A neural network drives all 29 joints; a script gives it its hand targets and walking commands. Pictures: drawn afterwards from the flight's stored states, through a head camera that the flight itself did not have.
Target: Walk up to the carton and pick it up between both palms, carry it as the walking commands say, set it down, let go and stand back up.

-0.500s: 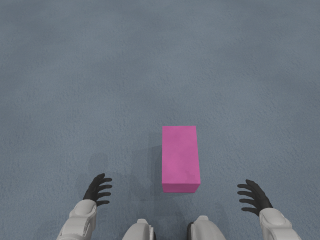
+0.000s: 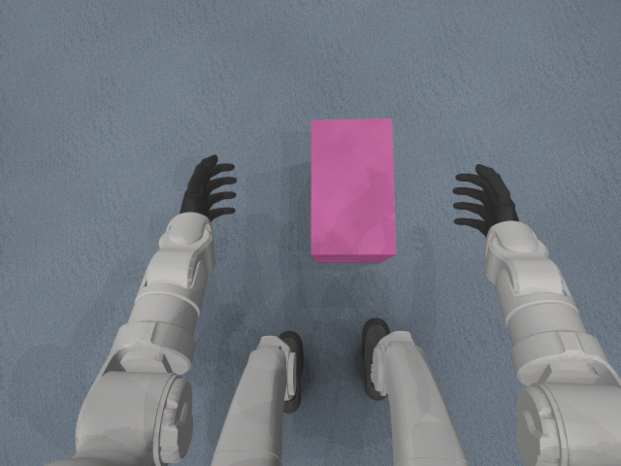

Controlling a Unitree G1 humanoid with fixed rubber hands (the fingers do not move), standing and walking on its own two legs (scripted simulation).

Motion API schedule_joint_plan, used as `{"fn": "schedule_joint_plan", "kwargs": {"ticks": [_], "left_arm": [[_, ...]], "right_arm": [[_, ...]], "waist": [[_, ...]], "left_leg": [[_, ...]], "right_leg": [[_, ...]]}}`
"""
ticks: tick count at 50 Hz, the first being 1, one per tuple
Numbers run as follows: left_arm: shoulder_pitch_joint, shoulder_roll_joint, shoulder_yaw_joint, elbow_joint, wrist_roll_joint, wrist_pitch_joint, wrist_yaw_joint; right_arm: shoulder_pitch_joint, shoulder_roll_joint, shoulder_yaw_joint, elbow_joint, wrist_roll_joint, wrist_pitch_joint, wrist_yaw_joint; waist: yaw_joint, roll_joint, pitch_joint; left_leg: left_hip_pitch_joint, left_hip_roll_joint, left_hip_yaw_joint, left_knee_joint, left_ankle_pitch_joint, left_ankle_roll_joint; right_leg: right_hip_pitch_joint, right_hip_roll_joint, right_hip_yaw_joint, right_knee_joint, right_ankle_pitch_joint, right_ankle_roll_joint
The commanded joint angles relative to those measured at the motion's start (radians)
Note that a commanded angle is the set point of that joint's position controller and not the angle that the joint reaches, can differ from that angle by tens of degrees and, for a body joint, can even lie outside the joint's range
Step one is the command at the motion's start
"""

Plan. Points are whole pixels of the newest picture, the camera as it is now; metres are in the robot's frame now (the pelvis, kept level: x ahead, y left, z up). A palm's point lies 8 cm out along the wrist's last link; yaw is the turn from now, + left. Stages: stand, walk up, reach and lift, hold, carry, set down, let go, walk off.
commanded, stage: reach and lift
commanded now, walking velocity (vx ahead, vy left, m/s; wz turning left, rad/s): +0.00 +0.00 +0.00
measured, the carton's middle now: (349, 199) +0.54 -0.03 -0.56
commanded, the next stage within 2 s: none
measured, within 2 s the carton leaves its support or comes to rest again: neither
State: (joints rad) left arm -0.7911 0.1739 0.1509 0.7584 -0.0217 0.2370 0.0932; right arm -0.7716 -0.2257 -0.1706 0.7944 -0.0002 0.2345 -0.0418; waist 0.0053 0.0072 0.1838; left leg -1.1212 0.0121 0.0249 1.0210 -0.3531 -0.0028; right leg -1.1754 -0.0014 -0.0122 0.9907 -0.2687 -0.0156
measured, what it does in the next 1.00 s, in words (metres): lowers itself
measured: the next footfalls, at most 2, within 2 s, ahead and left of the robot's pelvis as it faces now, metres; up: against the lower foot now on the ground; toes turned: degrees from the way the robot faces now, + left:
none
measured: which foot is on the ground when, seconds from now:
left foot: down 0.00-1.00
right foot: down 0.00-1.00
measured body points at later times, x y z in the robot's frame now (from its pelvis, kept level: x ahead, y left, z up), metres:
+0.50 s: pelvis +0.00 +0.00 -0.02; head +0.33 -0.01 +0.27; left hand +0.52 +0.16 -0.17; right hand +0.52 -0.20 -0.17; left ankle +0.06 +0.13 -0.65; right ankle +0.10 -0.10 -0.65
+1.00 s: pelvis -0.01 +0.00 -0.11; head +0.33 +0.00 +0.18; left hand +0.51 +0.17 -0.27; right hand +0.52 -0.19 -0.28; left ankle +0.06 +0.13 -0.65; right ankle +0.10 -0.10 -0.65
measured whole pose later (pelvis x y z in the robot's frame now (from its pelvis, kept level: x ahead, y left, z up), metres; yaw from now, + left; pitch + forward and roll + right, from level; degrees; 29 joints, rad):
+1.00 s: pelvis -0.01 +0.00 -0.11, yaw +1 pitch +46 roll +1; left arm -1.25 0.17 0.36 0.99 0.14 0.14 0.09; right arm -1.29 -0.29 -0.36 1.12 -0.03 0.11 -0.01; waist 0.01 0.00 0.07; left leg -1.77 0.01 0.02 1.42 -0.45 -0.01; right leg -1.83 0.00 0.00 1.37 -0.35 -0.02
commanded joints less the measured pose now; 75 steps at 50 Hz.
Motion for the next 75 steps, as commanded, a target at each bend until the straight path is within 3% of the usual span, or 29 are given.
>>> {"fn": "schedule_joint_plan", "kwargs": {"ticks": [1,4,6,7,14,21,25,27,28,32,34,37,38,43,48,49,50,51,52,54,55,56,57,61,62,64,66,70,75], "left_arm": [[-0.305,0.109,0.053,-0.182,-0.068,-0.098,0.051],[-0.252,0.105,0.064,-0.094,-0.023,-0.094,0.060],[-0.322,0.076,0.112,-0.044,-0.008,-0.113,0.052],[-0.343,0.027,0.078,0.018,-0.014,-0.110,0.038],[-0.422,-0.012,0.176,0.242,0.091,-0.141,0.014],[-0.713,0.102,0.161,-0.018,0.016,-0.125,0.043],[-0.775,0.159,0.159,-0.120,0.025,-0.120,0.068],[-0.791,0.209,0.186,-0.142,0.036,-0.121,0.070],[-0.798,0.186,0.157,-0.212,0.023,-0.118,0.069],[-0.636,0.129,0.175,-0.104,0.093,-0.131,0.055],[-0.679,0.089,0.180,-0.104,0.079,-0.137,0.044],[-0.645,0.011,0.192,-0.008,0.083,-0.163,0.034],[-0.642,-0.010,0.182,0.056,0.089,-0.163,0.034],[-0.492,-0.028,0.321,0.331,0.205,-0.125,-0.020],[-0.810,0.020,0.177,-0.032,0.091,-0.129,0.001],[-0.917,0.067,0.107,-0.215,0.017,-0.141,0.030],[-0.947,0.083,0.051,-0.244,-0.045,-0.134,0.053],[-0.885,0.092,0.081,-0.066,-0.024,-0.139,0.048],[-0.955,0.119,0.031,-0.248,-0.094,-0.127,0.077],[-0.905,0.221,0.049,-0.005,-0.049,-0.087,0.088],[-1.016,0.242,0.025,-0.210,-0.103,-0.076,0.111],[-0.944,0.258,0.045,0.022,-0.085,-0.048,0.112],[-1.007,0.289,0.029,-0.209,-0.100,-0.043,0.125],[-1.012,0.309,-0.011,-0.099,-0.140,-0.022,0.147],[-1.064,0.300,-0.033,-0.223,-0.161,-0.033,0.146],[-1.132,0.317,-0.079,-0.231,-0.207,-0.031,0.151],[-1.108,0.314,-0.057,-0.033,-0.207,-0.047,0.124],[-0.931,0.233,0.054,0.557,-0.075,-0.047,0.042],[-0.890,0.192,0.192,0.487,0.096,-0.077,-0.021]], "right_arm": [[-0.391,-0.182,-0.067,-0.141,0.049,-0.098,-0.034],[-0.264,-0.154,-0.078,0.010,0.038,-0.091,-0.017],[-0.355,-0.085,-0.093,0.035,0.012,-0.107,-0.005],[-0.343,-0.099,-0.125,0.120,-0.015,-0.109,0.001],[-0.560,-0.136,-0.221,0.171,-0.081,-0.174,0.020],[-0.908,-0.245,-0.194,-0.123,-0.071,-0.184,0.000],[-0.805,-0.226,-0.173,0.016,-0.048,-0.141,0.005],[-0.754,-0.204,-0.150,0.074,-0.048,-0.117,0.001],[-0.744,-0.233,-0.167,0.029,-0.063,-0.116,-0.003],[-0.637,-0.137,-0.204,0.103,-0.049,-0.126,0.015],[-0.674,-0.178,-0.228,0.070,-0.093,-0.138,0.015],[-0.789,-0.162,-0.260,0.021,-0.103,-0.185,0.011],[-0.768,-0.172,-0.276,0.104,-0.133,-0.193,0.011],[-0.558,-0.113,-0.294,0.388,-0.187,-0.151,0.051],[-0.884,-0.169,-0.165,0.043,-0.055,-0.154,0.042],[-0.973,-0.220,-0.140,-0.106,-0.028,-0.161,0.019],[-1.049,-0.301,-0.138,-0.180,-0.006,-0.172,-0.002],[-0.994,-0.258,-0.140,0.027,0.003,-0.178,-0.012],[-1.061,-0.334,-0.134,-0.187,0.014,-0.168,-0.033],[-0.933,-0.312,-0.114,0.149,0.017,-0.101,-0.038],[-1.014,-0.346,-0.069,-0.055,0.062,-0.093,-0.048],[-0.981,-0.359,-0.085,0.156,0.050,-0.057,-0.048],[-1.023,-0.328,-0.025,-0.048,0.113,-0.045,-0.059],[-1.083,-0.334,0.047,0.004,0.230,-0.032,-0.069],[-1.159,-0.340,0.058,-0.160,0.241,-0.040,-0.085],[-1.239,-0.365,0.093,-0.195,0.265,-0.040,-0.103],[-1.198,-0.391,0.038,0.014,0.182,-0.055,-0.105],[-0.957,-0.230,-0.009,0.571,0.103,-0.038,-0.027],[-0.967,-0.281,-0.130,0.489,0.002,-0.097,0.044]], "waist": [[-0.049,-0.075,-1.303],[-0.061,0.018,-1.168],[-0.053,-0.053,-0.991],[-0.103,-0.046,-0.907],[-0.039,-0.002,-0.816],[-0.033,-0.109,-1.291],[-0.031,-0.018,-1.447],[-0.034,-0.070,-1.452],[-0.078,-0.044,-1.583],[-0.045,0.028,-1.422],[-0.093,0.005,-1.398],[-0.068,-0.042,-1.294],[-0.105,-0.038,-1.126],[-0.081,-0.045,-0.808],[-0.045,-0.022,-1.149],[-0.098,-0.043,-1.407],[-0.126,-0.014,-1.578],[-0.077,-0.005,-1.285],[-0.130,-0.009,-1.711],[-0.097,-0.014,-1.426],[-0.111,-0.021,-1.761],[-0.067,-0.001,-1.519],[-0.045,-0.031,-1.753],[-0.005,-0.039,-1.791],[-0.019,-0.044,-1.952],[-0.036,-0.081,-1.884],[-0.088,-0.104,-1.519],[-0.060,-0.075,-0.647],[-0.049,-0.061,-0.524]], "left_leg": [[0.150,-0.106,-0.038,-0.081,0.360,-0.033],[0.166,-0.105,-0.047,-0.089,0.390,-0.047],[0.002,-0.099,-0.040,-0.089,0.309,-0.039],[-0.007,-0.108,-0.037,-0.093,0.263,-0.038],[-0.054,-0.093,-0.037,-0.057,0.220,-0.041],[0.029,-0.119,-0.032,-0.035,0.190,-0.027],[0.146,-0.119,-0.025,-0.006,0.334,-0.056],[0.137,-0.116,-0.031,0.001,0.333,-0.051],[0.235,-0.120,-0.019,0.025,0.373,-0.056],[0.220,-0.114,-0.018,0.050,0.455,-0.044],[0.150,-0.118,-0.020,0.095,0.439,-0.052],[-0.085,-0.119,-0.013,0.140,0.384,-0.050],[-0.142,-0.113,-0.025,0.145,0.330,-0.047],[-0.464,-0.112,-0.002,0.255,0.064,-0.057],[-0.428,-0.114,-0.002,0.410,0.080,-0.046],[-0.299,-0.126,-0.001,0.439,0.165,-0.047],[-0.236,-0.134,0.001,0.484,0.209,-0.058],[-0.385,-0.121,0.001,0.477,0.146,-0.048],[-0.148,-0.133,-0.010,0.524,0.246,-0.061],[-0.260,-0.116,0.013,0.539,0.032,-0.059],[-0.031,-0.128,-0.003,0.588,0.174,-0.061],[-0.165,-0.117,0.010,0.588,0.056,-0.056],[-0.061,-0.125,0.029,0.600,0.123,-0.042],[-0.085,-0.102,0.051,0.694,0.128,-0.023],[-0.042,-0.113,0.050,0.739,0.213,-0.011],[-0.141,-0.118,0.046,0.769,0.190,0.003],[-0.411,-0.111,0.044,0.791,0.026,-0.006],[-0.752,-0.086,0.015,0.790,-0.297,-0.011],[-0.752,-0.084,-0.013,0.838,-0.259,-0.021]], "right_leg": [[0.698,0.048,0.044,0.042,0.599,0.021],[0.520,0.054,0.038,0.010,0.554,0.021],[0.456,0.050,0.062,0.005,0.493,0.027],[0.385,0.055,0.043,-0.022,0.414,0.028],[0.195,0.061,0.028,-0.008,0.266,0.024],[0.436,0.060,0.021,0.036,0.291,0.025],[0.447,0.066,0.010,0.081,0.427,0.026],[0.438,0.062,0.024,0.075,0.428,0.037],[0.524,0.060,0.022,0.076,0.469,0.029],[0.341,0.065,0.022,0.112,0.508,0.037],[0.330,0.064,0.034,0.120,0.520,0.022],[0.250,0.064,0.033,0.207,0.547,0.028],[0.099,0.065,0.022,0.199,0.432,0.028],[-0.168,0.053,0.034,0.284,0.130,0.043],[-0.133,0.071,0.037,0.454,0.149,0.030],[-0.047,0.088,0.001,0.507,0.233,0.033],[0.030,0.095,-0.020,0.552,0.293,0.031],[-0.159,0.082,-0.019,0.557,0.195,0.028],[0.083,0.096,-0.035,0.590,0.315,0.028],[-0.131,0.077,-0.059,0.613,0.058,0.050],[0.026,0.081,-0.053,0.653,0.192,0.050],[-0.105,0.069,-0.039,0.657,0.042,0.044],[0.074,0.078,-0.032,0.667,0.148,0.046],[0.074,0.067,-0.039,0.756,0.156,0.039],[0.206,0.071,-0.017,0.785,0.273,0.033],[0.232,0.062,-0.005,0.826,0.299,0.027],[0.063,0.049,0.000,0.841,0.161,0.028],[-0.461,0.042,0.011,0.821,-0.245,0.042],[-0.593,0.029,0.012,0.862,-0.291,0.033]]}}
